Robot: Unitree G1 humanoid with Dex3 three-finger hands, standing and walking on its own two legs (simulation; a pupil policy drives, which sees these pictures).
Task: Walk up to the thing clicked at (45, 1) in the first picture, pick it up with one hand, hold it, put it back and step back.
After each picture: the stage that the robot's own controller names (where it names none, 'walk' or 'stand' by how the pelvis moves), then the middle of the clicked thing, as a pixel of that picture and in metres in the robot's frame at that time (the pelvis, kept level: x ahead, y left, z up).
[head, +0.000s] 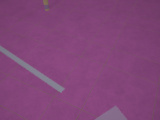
stand; (45, 1) +2.22 +0.57 -0.66
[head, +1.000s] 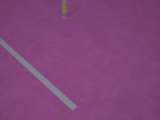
walk; (64, 9) +2.11 +0.26 -0.63
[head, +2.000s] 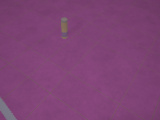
walk; (64, 28) +1.48 +0.19 -0.65
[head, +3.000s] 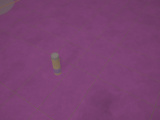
walk; (56, 64) +0.99 +0.23 -0.64
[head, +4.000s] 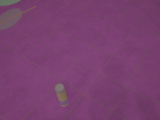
walk; (62, 95) +0.64 +0.24 -0.63
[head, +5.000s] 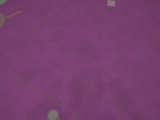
stand; out of the picture +0.44 +0.20 -0.63
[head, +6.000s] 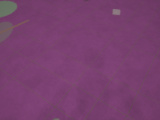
stand; out of the picture +0.43 +0.20 -0.65
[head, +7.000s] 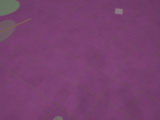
stand; out of the picture +0.44 +0.19 -0.66
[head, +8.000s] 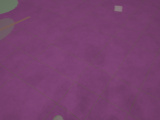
stand; out of the picture +0.43 +0.19 -0.66
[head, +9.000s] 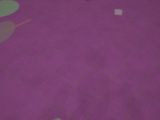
stand; out of the picture +0.43 +0.19 -0.66
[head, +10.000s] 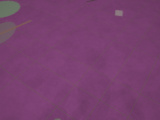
stand; out of the picture +0.43 +0.19 -0.66
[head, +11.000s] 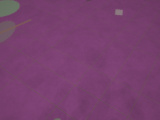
stand; out of the picture +0.43 +0.19 -0.66
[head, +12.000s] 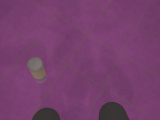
go down; (38, 71) +0.48 +0.19 -0.42
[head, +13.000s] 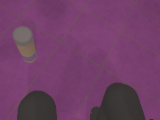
go down; (26, 47) +0.53 +0.20 -0.28
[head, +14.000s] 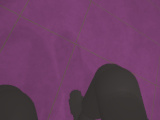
close in; out of the picture +0.52 +0.24 -0.19
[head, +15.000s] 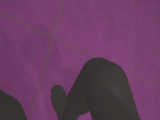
close; out of the picture +0.51 +0.27 -0.18
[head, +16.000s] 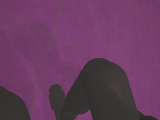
lift; out of the picture +0.47 +0.24 -0.18
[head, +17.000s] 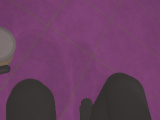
lift; out of the picture +0.39 +0.24 -0.09
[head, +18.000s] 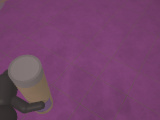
hold; (36, 90) +0.31 +0.15 +0.06
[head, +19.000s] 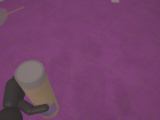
hold; (41, 94) +0.31 +0.15 +0.04
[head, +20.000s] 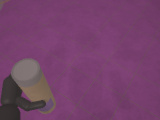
crouch; (38, 90) +0.33 +0.16 +0.01
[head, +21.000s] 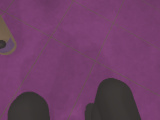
lower; out of the picture +0.49 +0.20 -0.05
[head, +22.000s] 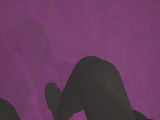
lower; out of the picture +0.48 +0.25 -0.18
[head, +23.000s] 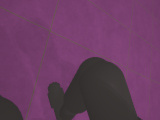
lower; out of the picture +0.49 +0.26 -0.18
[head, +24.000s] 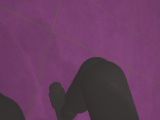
lower; out of the picture +0.48 +0.25 -0.18
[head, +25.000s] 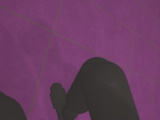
lower; out of the picture +0.48 +0.25 -0.18
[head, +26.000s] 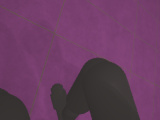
draw back; out of the picture +0.48 +0.22 -0.18
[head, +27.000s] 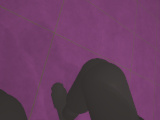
rise; out of the picture +0.48 +0.22 -0.19
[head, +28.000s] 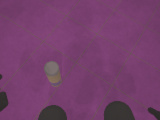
walk; (53, 75) +0.47 +0.14 -0.40
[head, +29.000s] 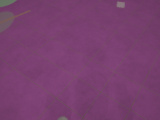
stand; out of the picture +0.41 +0.13 -0.60
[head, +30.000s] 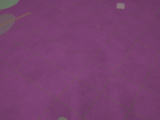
stand; out of the picture +0.41 +0.14 -0.60
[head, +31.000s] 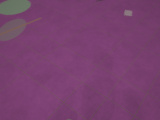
stand; out of the picture +0.42 +0.12 -0.65
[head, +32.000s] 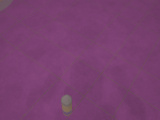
walk; (66, 106) +0.47 +0.09 -0.63
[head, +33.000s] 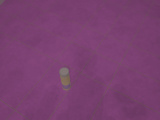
walk; (65, 79) +0.68 +0.16 -0.62
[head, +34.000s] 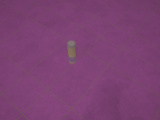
stand; (71, 52) +1.01 +0.14 -0.63
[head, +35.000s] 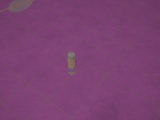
stand; (71, 63) +1.03 +0.12 -0.65
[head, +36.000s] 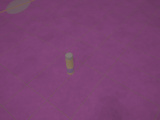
stand; (69, 64) +1.03 +0.14 -0.66
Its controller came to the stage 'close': yes
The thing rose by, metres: 0.70
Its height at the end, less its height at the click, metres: +0.00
